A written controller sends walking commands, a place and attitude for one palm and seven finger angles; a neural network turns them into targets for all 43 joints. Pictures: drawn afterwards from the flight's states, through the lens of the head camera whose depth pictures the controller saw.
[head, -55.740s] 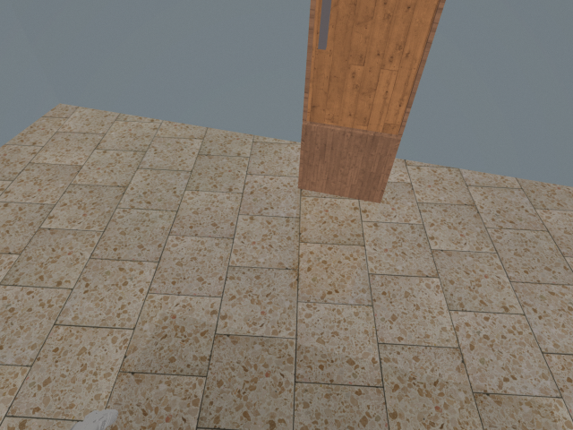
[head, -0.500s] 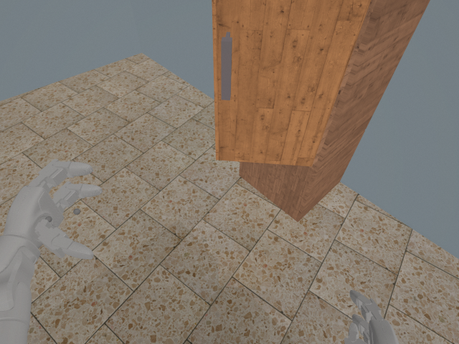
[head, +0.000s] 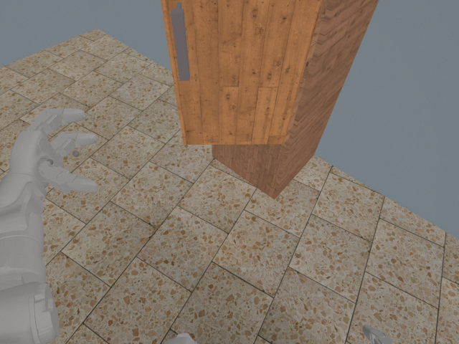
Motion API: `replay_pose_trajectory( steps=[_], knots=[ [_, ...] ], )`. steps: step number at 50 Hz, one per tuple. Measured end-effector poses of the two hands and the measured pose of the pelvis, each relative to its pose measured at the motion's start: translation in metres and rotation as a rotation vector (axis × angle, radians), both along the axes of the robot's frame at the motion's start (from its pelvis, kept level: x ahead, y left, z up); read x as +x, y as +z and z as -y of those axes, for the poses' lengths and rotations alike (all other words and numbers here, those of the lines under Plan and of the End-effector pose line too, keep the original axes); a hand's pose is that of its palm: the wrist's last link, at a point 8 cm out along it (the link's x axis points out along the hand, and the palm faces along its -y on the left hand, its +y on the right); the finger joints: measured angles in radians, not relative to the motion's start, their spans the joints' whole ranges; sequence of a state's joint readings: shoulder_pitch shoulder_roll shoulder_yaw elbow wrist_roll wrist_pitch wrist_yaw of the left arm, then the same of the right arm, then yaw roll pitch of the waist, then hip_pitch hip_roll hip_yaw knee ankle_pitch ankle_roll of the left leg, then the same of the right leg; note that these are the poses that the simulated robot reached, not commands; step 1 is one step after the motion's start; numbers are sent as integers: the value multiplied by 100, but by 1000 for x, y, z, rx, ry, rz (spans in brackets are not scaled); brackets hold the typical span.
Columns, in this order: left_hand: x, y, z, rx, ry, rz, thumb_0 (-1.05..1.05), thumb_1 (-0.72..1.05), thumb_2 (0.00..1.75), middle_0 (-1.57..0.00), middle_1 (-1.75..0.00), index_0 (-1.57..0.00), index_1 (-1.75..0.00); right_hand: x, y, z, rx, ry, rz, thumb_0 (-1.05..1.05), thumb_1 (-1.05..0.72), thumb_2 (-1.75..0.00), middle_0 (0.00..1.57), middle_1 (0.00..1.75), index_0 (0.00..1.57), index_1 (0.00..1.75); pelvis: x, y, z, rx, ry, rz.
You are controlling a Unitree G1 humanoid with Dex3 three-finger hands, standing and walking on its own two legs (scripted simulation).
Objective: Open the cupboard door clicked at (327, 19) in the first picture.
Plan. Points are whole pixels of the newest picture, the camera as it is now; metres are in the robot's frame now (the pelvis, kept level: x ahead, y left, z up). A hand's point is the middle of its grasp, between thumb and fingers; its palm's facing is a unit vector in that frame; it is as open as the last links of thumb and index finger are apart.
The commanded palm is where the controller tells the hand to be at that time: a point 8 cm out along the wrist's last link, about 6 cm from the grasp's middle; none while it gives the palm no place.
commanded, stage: move the hooked fingers beside the handle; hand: left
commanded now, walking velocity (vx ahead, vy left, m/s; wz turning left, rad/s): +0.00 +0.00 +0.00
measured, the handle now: (182, 43) +0.78 +0.12 +0.10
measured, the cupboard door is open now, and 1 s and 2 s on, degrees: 42 42 42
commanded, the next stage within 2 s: none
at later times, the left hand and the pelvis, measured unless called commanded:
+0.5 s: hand (114, 105) +0.53 +0.23 +0.11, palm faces +0.02 -1.00 +0.01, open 14.0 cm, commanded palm +0.53 +0.27 +0.10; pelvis +0.01 +0.02 -0.01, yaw -1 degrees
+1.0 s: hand (151, 64) +0.66 +0.18 +0.11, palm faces +0.04 -1.00 +0.01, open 14.0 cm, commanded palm +0.67 +0.20 +0.10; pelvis +0.02 +0.04 -0.03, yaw -3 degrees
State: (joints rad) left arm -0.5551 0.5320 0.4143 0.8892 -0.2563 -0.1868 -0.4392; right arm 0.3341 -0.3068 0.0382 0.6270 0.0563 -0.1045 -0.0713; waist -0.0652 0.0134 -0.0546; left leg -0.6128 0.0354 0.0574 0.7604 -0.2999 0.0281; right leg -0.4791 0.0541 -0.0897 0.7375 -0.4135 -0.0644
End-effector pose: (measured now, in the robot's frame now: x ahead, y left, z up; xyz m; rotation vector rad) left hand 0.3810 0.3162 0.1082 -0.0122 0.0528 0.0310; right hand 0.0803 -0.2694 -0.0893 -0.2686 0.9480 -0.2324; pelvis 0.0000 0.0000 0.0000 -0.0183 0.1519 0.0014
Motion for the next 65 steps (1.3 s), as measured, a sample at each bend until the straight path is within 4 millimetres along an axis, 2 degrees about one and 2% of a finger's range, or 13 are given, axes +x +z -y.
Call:
replay_pose_trajectory(
  steps=[7,22,32,39,47,53,59,65],
  knots=[
    [29,-1,7,8,-6,35,-1,-50,30,-30,-120,-30,-120,-31,-7,2,-6,-54,-143,1,-91,-90,20,30,20,30,6,-2,-4,-6,-3,-33],
    [107,2,30,-3,-15,7,-1,-50,30,-30,-120,-30,-120,-71,-12,-18,-9,-125,-285,1,-91,-90,20,30,20,30,7,-9,-20,-28,-6,-112],
    [164,0,46,-2,-9,-3,-1,-50,30,-30,-120,-30,-120,-129,-10,-34,-24,-183,-464,1,-91,-90,20,30,20,30,6,-19,-30,-48,-8,-203],
    [206,2,67,-13,-15,12,-1,-50,30,-30,-120,-30,-120,-173,-2,-51,-18,-236,-608,1,-91,-90,20,30,20,30,10,-26,-35,-61,-15,-265],
    [245,1,84,1,5,6,-1,-50,30,-30,-120,-30,-120,-207,11,-77,9,-301,-720,0,-91,-90,20,30,20,30,17,-31,-38,-72,-29,-322],
    [268,5,90,8,7,18,-1,-50,30,-30,-120,-30,-120,-222,17,-97,47,-338,-792,0,-91,-90,20,30,20,30,21,-35,-39,-81,-29,-358],
    [288,-4,96,-9,-1,-14,-1,-50,30,-30,-120,-30,-120,-227,22,-109,59,-360,-829,0,-91,-90,20,30,20,30,26,-39,-38,-90,-29,-397],
    [302,-14,88,4,23,-6,-1,-50,30,-30,-120,-30,-120,-226,27,-118,71,-378,-852,0,-91,-90,20,30,20,30,31,-43,-38,-95,-38,-425]
  ],
)
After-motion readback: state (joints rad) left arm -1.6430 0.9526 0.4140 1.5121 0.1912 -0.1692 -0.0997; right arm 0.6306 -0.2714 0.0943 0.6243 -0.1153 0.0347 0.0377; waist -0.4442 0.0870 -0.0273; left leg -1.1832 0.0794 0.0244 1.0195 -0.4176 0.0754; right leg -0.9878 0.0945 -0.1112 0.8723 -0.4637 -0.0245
